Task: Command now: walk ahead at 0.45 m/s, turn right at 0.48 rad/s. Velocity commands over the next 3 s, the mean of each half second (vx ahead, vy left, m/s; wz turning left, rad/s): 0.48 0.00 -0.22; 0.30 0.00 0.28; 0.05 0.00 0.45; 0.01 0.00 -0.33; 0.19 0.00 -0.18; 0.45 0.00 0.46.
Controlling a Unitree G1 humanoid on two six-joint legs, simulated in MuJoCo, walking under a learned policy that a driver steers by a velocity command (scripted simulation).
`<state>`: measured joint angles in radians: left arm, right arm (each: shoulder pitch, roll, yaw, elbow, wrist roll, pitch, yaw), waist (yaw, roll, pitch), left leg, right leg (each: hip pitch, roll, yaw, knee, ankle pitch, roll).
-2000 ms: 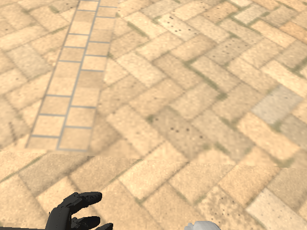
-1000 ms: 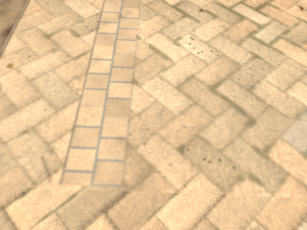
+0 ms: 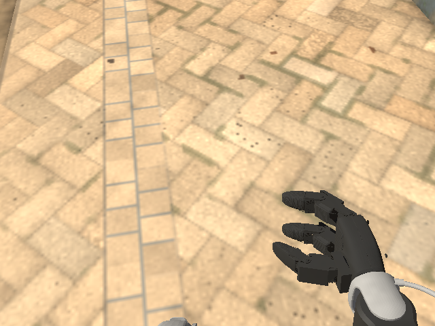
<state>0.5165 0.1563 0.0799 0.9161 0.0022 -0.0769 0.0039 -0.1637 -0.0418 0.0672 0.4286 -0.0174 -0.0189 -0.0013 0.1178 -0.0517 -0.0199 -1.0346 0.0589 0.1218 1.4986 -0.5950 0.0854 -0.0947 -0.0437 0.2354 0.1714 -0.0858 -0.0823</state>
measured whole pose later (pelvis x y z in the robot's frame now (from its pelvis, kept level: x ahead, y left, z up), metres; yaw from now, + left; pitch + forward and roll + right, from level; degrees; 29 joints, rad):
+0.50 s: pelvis +0.23 +0.00 +0.18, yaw -5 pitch +1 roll +0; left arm 0.12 0.21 0.07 0.70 0.03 -0.03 -0.07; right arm 0.46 -0.21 -0.04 0.94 -0.01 -0.12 -0.03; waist -0.04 0.02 -0.01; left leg 0.06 0.06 0.18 0.27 -0.34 -0.02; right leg -0.45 -0.01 -0.10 0.55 -0.21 -0.14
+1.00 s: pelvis +0.47 -0.01 +0.16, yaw +4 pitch +0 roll -2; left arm 0.34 0.21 0.05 0.83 0.01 -0.06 0.05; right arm 0.19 -0.21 -0.04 0.69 -0.04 -0.06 0.01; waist 0.01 0.02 0.05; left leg -0.46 -0.04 0.07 0.57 -0.08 0.12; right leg -0.07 -0.02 -0.22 0.71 -0.49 -0.01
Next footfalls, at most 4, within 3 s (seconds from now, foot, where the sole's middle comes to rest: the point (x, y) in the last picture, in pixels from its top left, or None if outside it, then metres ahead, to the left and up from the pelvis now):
0.52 right None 0.36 -0.11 -0.60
0.98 left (239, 246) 0.63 0.05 -0.60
1.62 right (300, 263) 0.59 -0.12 -0.60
2.00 left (229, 268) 0.56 0.07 -0.60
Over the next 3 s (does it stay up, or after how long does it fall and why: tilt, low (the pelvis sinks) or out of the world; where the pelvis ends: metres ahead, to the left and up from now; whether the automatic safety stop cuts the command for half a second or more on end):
stays up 0.83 0.03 0.16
